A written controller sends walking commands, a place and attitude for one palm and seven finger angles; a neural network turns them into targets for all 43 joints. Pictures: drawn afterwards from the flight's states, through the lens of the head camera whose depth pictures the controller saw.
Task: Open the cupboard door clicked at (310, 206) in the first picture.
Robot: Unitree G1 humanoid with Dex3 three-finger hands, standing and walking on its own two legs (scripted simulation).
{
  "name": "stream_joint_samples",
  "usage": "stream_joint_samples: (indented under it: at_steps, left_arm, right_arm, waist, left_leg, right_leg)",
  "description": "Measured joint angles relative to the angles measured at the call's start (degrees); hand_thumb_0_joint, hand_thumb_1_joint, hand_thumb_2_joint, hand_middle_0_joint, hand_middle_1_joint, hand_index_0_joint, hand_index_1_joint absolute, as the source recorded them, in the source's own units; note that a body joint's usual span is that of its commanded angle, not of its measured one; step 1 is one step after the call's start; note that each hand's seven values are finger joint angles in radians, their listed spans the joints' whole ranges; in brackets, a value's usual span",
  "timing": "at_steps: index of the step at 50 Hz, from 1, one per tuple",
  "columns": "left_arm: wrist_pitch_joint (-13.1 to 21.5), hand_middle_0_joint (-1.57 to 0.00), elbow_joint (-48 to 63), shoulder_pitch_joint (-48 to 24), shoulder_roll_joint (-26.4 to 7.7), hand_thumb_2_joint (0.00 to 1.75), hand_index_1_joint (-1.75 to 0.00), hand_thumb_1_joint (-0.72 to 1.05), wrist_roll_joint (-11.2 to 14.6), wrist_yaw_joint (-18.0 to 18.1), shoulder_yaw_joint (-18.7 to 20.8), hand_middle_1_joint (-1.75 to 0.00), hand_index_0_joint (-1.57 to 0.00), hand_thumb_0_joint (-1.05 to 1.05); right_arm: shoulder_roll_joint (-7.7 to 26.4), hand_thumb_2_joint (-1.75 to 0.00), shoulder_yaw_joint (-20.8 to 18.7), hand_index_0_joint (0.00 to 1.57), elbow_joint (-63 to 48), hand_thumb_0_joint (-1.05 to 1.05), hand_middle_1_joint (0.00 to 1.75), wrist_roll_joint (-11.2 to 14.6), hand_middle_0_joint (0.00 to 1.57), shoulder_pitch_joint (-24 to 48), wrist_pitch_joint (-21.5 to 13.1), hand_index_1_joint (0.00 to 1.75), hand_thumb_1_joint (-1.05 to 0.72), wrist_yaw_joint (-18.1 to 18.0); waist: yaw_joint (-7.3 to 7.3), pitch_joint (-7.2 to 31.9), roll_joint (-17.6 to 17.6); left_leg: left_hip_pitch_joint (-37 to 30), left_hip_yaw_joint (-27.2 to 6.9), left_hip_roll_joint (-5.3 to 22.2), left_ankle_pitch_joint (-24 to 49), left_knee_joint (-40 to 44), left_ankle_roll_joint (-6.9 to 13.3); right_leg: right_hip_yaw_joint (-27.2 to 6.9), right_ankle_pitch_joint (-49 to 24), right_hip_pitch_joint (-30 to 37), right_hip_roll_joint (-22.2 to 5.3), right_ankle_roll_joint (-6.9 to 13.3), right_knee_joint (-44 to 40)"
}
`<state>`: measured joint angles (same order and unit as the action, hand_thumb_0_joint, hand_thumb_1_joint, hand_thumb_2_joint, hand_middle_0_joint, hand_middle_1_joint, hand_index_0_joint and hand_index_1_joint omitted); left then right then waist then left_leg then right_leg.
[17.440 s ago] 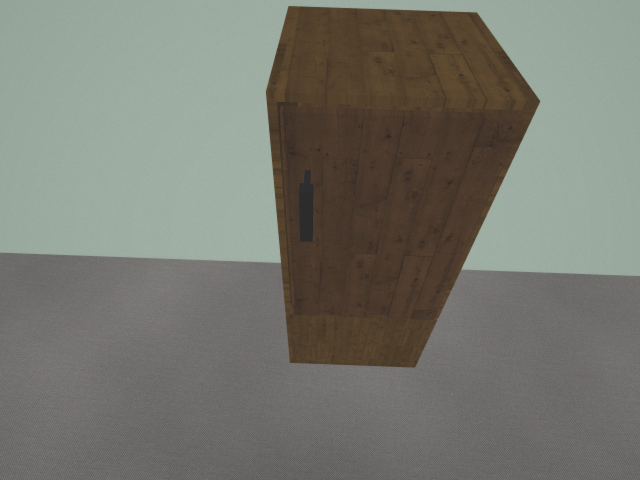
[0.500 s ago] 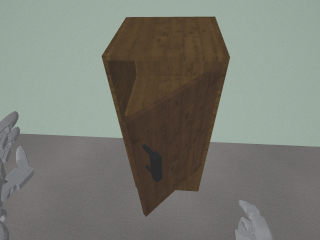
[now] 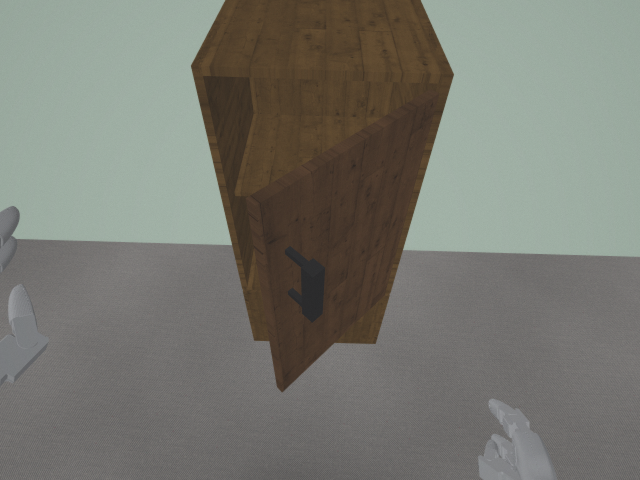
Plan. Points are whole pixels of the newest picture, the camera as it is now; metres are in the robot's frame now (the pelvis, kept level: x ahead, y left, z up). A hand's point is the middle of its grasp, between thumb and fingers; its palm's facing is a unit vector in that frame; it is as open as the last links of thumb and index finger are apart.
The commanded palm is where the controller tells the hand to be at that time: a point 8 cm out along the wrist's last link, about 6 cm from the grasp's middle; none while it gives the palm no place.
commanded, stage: step back with the hand held close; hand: left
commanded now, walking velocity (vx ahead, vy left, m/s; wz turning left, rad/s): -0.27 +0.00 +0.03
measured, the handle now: (302, 283) +0.39 +0.05 +0.00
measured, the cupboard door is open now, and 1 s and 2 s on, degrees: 46 46 46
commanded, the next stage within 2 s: stop stepping back and stand still in 0.76 s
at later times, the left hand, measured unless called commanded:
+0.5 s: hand out of the picture +0.13 +0.31 +0.16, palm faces +0.44 -0.77 -0.46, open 7.4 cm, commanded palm +0.05 +0.34 +0.18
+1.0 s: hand out of the picture +0.04 +0.32 +0.17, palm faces +0.32 -0.88 -0.36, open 7.4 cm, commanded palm -0.01 +0.37 +0.18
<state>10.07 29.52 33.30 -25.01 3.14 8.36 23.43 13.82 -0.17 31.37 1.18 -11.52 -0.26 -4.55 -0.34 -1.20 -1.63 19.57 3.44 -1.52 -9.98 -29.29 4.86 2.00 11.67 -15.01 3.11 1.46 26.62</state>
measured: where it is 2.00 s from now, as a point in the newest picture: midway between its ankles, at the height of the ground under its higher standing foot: outside the picture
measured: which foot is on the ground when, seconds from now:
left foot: down 0.00-0.86, up 0.88-0.96, down 0.98-1.00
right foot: down 0.00-0.42, up 0.44-0.84, down 0.86-0.98, up 1.00-1.00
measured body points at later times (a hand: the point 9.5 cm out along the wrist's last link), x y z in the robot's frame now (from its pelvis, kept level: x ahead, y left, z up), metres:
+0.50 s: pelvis -0.07 +0.03 -0.01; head -0.04 +0.08 +0.44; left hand +0.10 +0.35 +0.18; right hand +0.13 -0.20 -0.07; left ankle +0.04 +0.08 -0.74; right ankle -0.05 -0.11 -0.70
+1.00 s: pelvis -0.18 +0.08 -0.03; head -0.20 +0.14 +0.42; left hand +0.01 +0.37 +0.19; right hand -0.04 -0.17 -0.08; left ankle -0.05 +0.10 -0.74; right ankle -0.31 -0.07 -0.73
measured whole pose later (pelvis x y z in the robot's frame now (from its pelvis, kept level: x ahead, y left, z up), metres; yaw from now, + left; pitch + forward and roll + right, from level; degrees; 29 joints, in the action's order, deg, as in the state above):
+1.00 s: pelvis -0.18 +0.08 -0.03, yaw -5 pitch -1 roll -5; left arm 11.9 34.9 28.7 -28.2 4.6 6.1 25.5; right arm 10.6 2.1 38.1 -0.1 -13.0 -5.6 -3.1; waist -0.3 2.8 2.9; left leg 29.9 0.8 -2.9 -9.1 -39.4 3.2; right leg -0.1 28.9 -4.3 1.7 -1.4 34.2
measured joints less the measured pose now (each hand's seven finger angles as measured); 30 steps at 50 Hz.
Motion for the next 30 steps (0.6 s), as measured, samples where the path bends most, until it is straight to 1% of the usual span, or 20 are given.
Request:
stream_joint_samples:
  at_steps: [3, 6, 9, 12, 14, 15, 17, 19, 20, 21, 22, 23, 24, 26, 27, 28, 30]
  left_arm:
    - [0.6, -0.22, -0.1, -0.3, 0.2, 0.9, -0.3, 0.89, -0.7, 0.2, 0.6, -0.3, -0.22, 0.01]
    - [0.9, -0.22, -0.3, -1.4, 0.3, 0.9, -0.3, 0.89, -1.5, 0.2, 1.2, -0.3, -0.22, 0.01]
    - [1.2, -0.22, -0.4, -2.6, 0.5, 0.9, -0.3, 0.89, -2.0, 0.0, 1.8, -0.3, -0.22, 0.01]
    - [1.6, -0.22, 0.1, -2.4, 1.2, 0.9, -0.3, 0.89, -1.8, -0.1, 2.4, -0.3, -0.22, 0.01]
    - [1.8, -0.22, 0.8, -2.1, 1.8, 0.9, -0.3, 0.89, -1.6, 0.0, 2.1, -0.3, -0.21, 0.01]
    - [1.9, -0.22, 1.1, -2.0, 2.1, 0.9, -0.3, 0.89, -1.5, 0.2, 1.6, -0.3, -0.21, 0.01]
    - [2.2, -0.21, 1.9, -2.2, 2.5, 0.9, -0.3, 0.89, -1.4, 0.6, 0.5, -0.3, -0.21, 0.01]
    - [2.6, -0.22, 2.7, -2.3, 2.1, 0.9, -0.3, 0.89, -1.4, 0.8, -0.2, -0.3, -0.21, 0.01]
    - [2.7, -0.22, 3.0, -2.5, 1.7, 0.9, -0.3, 0.89, -1.4, 0.8, -0.3, -0.3, -0.21, 0.01]
    - [2.7, -0.22, 3.4, -2.7, 1.2, 0.9, -0.3, 0.89, -1.4, 0.7, -0.3, -0.3, -0.22, 0.01]
    - [2.9, -0.22, 3.7, -2.9, 0.4, 0.9, -0.3, 0.89, -1.5, 0.6, 0.2, -0.3, -0.22, 0.01]
    - [3.1, -0.22, 3.7, -3.0, -0.3, 0.9, -0.3, 0.89, -1.6, 0.3, 0.9, -0.3, -0.22, 0.01]
    - [3.3, -0.22, 3.4, -3.0, -0.9, 0.9, -0.3, 0.89, -1.7, 0.1, 1.8, -0.3, -0.22, 0.01]
    - [3.2, -0.22, 3.5, -3.2, -1.9, 0.9, -0.3, 0.89, -1.4, 0.0, 3.3, -0.3, -0.22, 0.01]
    - [3.3, -0.22, 3.9, -3.1, -2.2, 0.9, -0.3, 0.89, -1.2, 0.2, 3.9, -0.3, -0.22, 0.01]
    - [3.4, -0.22, 4.4, -3.0, -2.3, 0.9, -0.3, 0.89, -0.9, 0.5, 4.3, -0.3, -0.22, 0.01]
    - [3.5, -0.22, 5.2, -3.0, -1.8, 0.9, -0.3, 0.89, -0.4, 1.0, 4.2, -0.3, -0.22, 0.01]
  right_arm:
    - [-0.3, -0.9, 0.3, 0.2, -0.2, 0.01, 0.3, -0.3, 0.2, -0.4, -0.8, 0.3, -0.91, -0.1]
    - [-0.8, -0.9, 0.5, 0.2, -0.3, 0.01, 0.3, -0.6, 0.2, -0.8, -1.7, 0.3, -0.91, -0.1]
    - [-1.2, -0.9, 0.6, 0.2, 0.0, 0.01, 0.3, -1.0, 0.2, -1.1, -2.4, 0.3, -0.91, 0.1]
    - [-1.5, -0.9, 0.6, 0.2, 0.8, 0.01, 0.3, -1.1, 0.2, -0.5, -2.5, 0.3, -0.91, 0.6]
    - [-1.6, -0.9, 0.5, 0.2, 1.3, 0.01, 0.3, -1.1, 0.2, -0.2, -2.6, 0.3, -0.91, 1.0]
    - [-1.5, -0.9, 0.4, 0.2, 1.6, 0.01, 0.3, -1.1, 0.2, -0.2, -2.7, 0.3, -0.91, 1.3]
    - [-1.4, -0.9, 0.1, 0.2, 2.2, 0.01, 0.3, -1.1, 0.2, 0.1, -2.6, 0.3, -0.91, 1.6]
    - [-1.4, -0.9, -0.1, 0.2, 2.8, 0.01, 0.3, -1.0, 0.2, 0.4, -2.3, 0.3, -0.91, 1.7]
    - [-1.4, -0.9, -0.2, 0.2, 3.0, 0.01, 0.3, -1.0, 0.2, 0.5, -2.2, 0.3, -0.91, 1.5]
    - [-1.3, -0.9, -0.3, 0.2, 2.8, 0.01, 0.3, -1.0, 0.2, 0.7, -2.1, 0.3, -0.91, 1.3]
    - [-1.3, -0.9, -0.3, 0.2, 2.7, 0.01, 0.3, -1.0, 0.2, 0.9, -2.2, 0.3, -0.91, 1.1]
    - [-1.4, -0.9, -0.4, 0.2, 2.7, 0.01, 0.3, -1.1, 0.2, 1.3, -2.5, 0.3, -0.91, 0.9]
    - [-1.6, -0.9, -0.5, 0.2, 2.7, 0.01, 0.3, -1.5, 0.2, 1.7, -2.9, 0.3, -0.91, 0.8]
    - [-2.3, -0.9, -0.6, 0.2, 3.0, 0.01, 0.3, -2.2, 0.2, 1.9, -4.3, 0.3, -0.91, 0.9]
    - [-2.7, -0.9, -0.5, 0.2, 3.3, 0.01, 0.3, -2.3, 0.2, 2.0, -4.9, 0.3, -0.91, 1.2]
    - [-3.1, -0.9, -0.3, 0.2, 3.5, 0.01, 0.3, -2.4, 0.2, 2.0, -5.4, 0.3, -0.91, 1.4]
    - [-3.8, -0.9, 0.2, 0.2, 4.1, 0.01, 0.3, -2.4, 0.2, 2.1, -6.1, 0.3, -0.91, 1.8]
  waist:
    - [0.26, -0.3, 0.1]
    - [0.15, -0.9, 0.5]
    - [-0.06, -1.2, 0.7]
    - [0.54, -1.6, 0.5]
    - [0.86, -1.5, 0.5]
    - [0.91, -1.4, 0.5]
    - [0.74, -1.4, 0.8]
    - [0.52, -1.4, 1.5]
    - [0.06, -1.4, 1.9]
    - [-0.29, -1.7, 2.1]
    - [-0.28, -2.0, 2.4]
    - [-0.09, -2.4, 2.6]
    - [-0.04, -2.6, 2.4]
    - [0.02, -2.4, 1.9]
    - [0.35, -2.0, 1.9]
    - [0.77, -1.4, 1.9]
    - [1.6, 0.1, 1.9]
  left_leg:
    - [1.0, 0.1, -0.3, 0.4, -0.6, 0.5]
    - [1.9, -0.2, -1.2, 0.8, -1.3, 1.0]
    - [3.2, -0.9, -2.0, 1.1, -2.4, 1.2]
    - [4.5, -0.9, -1.6, 0.6, -3.8, 1.1]
    - [5.7, -1.0, -1.3, -2.3, -5.4, 0.3]
    - [6.4, -1.1, -1.2, -4.1, -6.3, -0.6]
    - [7.6, -1.7, -1.2, -6.8, -8.4, -2.4]
    - [7.1, -2.7, -0.9, -7.6, -9.7, -3.3]
    - [6.7, -2.5, -0.7, -5.1, -8.5, -3.0]
    - [6.6, -2.0, -0.4, -0.5, -7.0, -2.0]
    - [6.6, -1.6, -0.5, 1.9, -6.5, -0.3]
    - [6.6, -1.2, -0.4, 2.1, -6.4, 1.3]
    - [6.7, -1.1, -0.2, 1.9, -5.9, 2.2]
    - [6.6, -1.4, 0.4, 2.9, -3.6, 2.7]
    - [6.6, -1.4, 0.8, 4.0, -2.0, 2.6]
    - [6.5, -1.2, 1.3, 5.2, -0.2, 2.4]
    - [6.4, -0.7, 2.3, 7.6, 3.6, 2.3]
  right_leg:
    - [-0.1, 0.1, -1.3, -0.3, -0.6, 1.5]
    - [-1.7, 1.0, -2.5, 0.0, -1.3, 4.1]
    - [-3.8, 2.9, -2.9, 0.7, -1.0, 6.4]
    - [-3.6, 2.7, -3.6, 1.0, -0.7, 6.8]
    - [-3.4, 2.0, -4.0, 1.2, -0.6, 6.3]
    - [-3.2, 1.6, -4.1, 1.2, -0.6, 5.9]
    - [-2.7, 1.1, -4.2, 1.1, -0.7, 5.4]
    - [-2.5, 0.8, -4.5, 0.8, -1.2, 5.4]
    - [-2.3, 0.7, -4.7, 0.6, -1.5, 5.6]
    - [-2.0, 0.7, -4.9, 0.4, -1.8, 5.8]
    - [-2.2, 1.2, -5.4, 0.4, -2.1, 6.6]
    - [-3.0, 4.1, -6.3, 0.8, -2.1, 9.8]
    - [-3.9, 7.5, -7.5, 1.6, -2.1, 15.6]
    - [-4.9, 12.0, -8.6, 3.2, -1.9, 26.7]
    - [-4.9, 13.4, -8.3, 3.5, -1.9, 30.1]
    - [-4.6, 14.7, -7.6, 3.4, -1.8, 32.1]
    - [-3.7, 16.5, -5.1, 2.6, -1.7, 32.6]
